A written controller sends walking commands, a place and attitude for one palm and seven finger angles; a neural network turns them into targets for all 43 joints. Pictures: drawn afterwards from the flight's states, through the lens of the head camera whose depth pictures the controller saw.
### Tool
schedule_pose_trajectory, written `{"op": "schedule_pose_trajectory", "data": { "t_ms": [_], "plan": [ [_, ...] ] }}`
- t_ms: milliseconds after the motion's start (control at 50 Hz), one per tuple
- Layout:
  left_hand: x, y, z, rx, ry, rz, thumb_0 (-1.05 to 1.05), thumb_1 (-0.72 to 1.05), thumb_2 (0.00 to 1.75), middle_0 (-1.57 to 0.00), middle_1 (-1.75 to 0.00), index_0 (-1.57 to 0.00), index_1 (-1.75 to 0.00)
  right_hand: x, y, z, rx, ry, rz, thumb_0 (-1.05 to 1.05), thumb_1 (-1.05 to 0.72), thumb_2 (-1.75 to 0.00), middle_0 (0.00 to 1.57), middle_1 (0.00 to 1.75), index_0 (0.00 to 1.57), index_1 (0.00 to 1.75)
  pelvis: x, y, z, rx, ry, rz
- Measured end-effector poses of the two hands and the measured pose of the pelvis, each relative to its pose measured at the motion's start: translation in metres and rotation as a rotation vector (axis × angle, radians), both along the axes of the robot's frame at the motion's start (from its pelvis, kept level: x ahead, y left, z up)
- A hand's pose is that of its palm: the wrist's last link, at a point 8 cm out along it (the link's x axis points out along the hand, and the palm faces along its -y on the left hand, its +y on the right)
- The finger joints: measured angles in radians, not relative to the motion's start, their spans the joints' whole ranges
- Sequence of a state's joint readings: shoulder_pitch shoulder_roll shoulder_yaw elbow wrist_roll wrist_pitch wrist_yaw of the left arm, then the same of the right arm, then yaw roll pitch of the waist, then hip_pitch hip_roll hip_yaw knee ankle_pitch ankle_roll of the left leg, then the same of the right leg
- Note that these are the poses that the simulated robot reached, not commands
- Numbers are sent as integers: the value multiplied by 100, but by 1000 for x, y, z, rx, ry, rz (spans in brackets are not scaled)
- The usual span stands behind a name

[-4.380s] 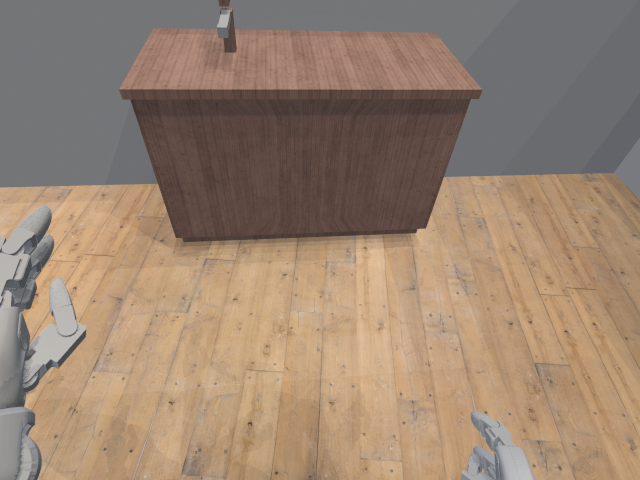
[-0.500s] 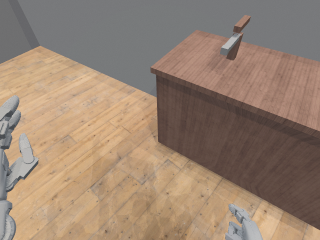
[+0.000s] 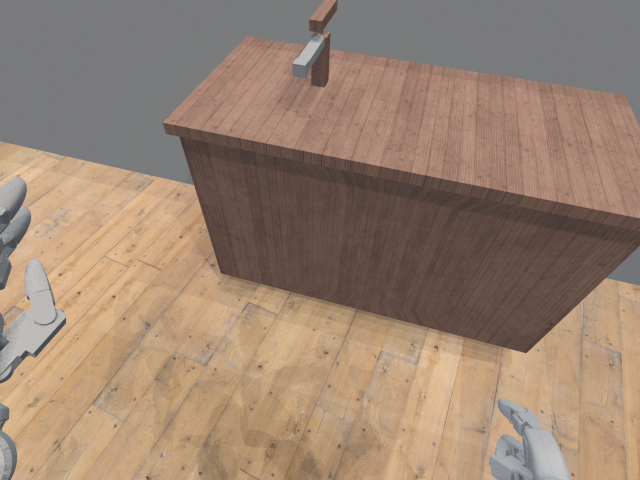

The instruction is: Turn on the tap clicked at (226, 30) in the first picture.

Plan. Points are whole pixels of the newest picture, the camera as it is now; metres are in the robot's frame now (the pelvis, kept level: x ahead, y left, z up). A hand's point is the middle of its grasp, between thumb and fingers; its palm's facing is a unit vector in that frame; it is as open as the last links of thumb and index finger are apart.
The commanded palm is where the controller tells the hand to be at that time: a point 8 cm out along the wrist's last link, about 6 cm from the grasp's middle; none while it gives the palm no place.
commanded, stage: turn to face it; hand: left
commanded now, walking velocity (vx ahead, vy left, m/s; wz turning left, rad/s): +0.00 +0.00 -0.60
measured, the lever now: (300, 68) +0.87 +0.10 +0.08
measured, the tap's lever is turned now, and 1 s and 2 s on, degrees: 0 0 0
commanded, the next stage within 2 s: take the last steps up to it in 0.88 s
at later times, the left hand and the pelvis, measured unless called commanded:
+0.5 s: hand (240, 314) +0.23 +0.09 +0.18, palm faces +0.05 -0.86 -0.50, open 7.4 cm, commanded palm +0.18 +0.16 +0.18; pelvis -0.06 -0.05 +0.00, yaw -18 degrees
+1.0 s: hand (316, 354) +0.20 +0.02 +0.17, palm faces -0.07 -0.90 -0.44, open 7.4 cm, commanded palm +0.17 +0.10 +0.18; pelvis -0.11 -0.07 +0.00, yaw -29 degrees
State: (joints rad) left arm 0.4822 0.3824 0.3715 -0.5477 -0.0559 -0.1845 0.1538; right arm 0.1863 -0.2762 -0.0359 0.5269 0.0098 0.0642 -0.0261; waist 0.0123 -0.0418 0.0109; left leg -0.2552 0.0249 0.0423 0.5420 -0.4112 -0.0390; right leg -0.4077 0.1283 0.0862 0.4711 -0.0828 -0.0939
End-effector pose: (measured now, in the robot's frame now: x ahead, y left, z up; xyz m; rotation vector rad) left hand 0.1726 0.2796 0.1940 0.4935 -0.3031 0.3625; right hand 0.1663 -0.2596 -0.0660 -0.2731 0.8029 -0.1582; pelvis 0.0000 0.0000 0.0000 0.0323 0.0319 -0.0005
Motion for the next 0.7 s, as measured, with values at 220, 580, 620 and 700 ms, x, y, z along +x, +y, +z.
{"op": "schedule_pose_trajectory", "data": {
  "t_ms": [220, 580, 620, 700],
  "plan": [
    [15, -40, -5, 19, 34, -98, 2, 89, 89, -21, -30, -21, -30, -50, 23, -17, 178, -72, -65, 1, -91, -90, 20, 30, 20, 30, -22, -17, -2, -36, -49, -164],
    [32, -137, 8, 107, 28, -410, 1, 89, 89, -22, -30, -22, -30, -179, -84, -17, 36, 65, -387, 1, -91, -90, 20, 30, 20, 30, -61, -50, 1, -2, -2, -355],
    [32, -135, 5, 88, 17, -411, 1, 89, 89, -22, -30, -22, -30, -186, -87, -11, 13, 49, -406, 1, -91, -90, 20, 30, 19, 30, -63, -48, -1, -9, 1, -368],
    [31, -132, -4, 42, 9, -409, 1, 89, 89, -22, -30, -22, -30, -195, -84, -3, -7, 3, -436, 1, -91, -90, 20, 30, 19, 30, -70, -45, -2, -7, -18, -405]
  ]
}}
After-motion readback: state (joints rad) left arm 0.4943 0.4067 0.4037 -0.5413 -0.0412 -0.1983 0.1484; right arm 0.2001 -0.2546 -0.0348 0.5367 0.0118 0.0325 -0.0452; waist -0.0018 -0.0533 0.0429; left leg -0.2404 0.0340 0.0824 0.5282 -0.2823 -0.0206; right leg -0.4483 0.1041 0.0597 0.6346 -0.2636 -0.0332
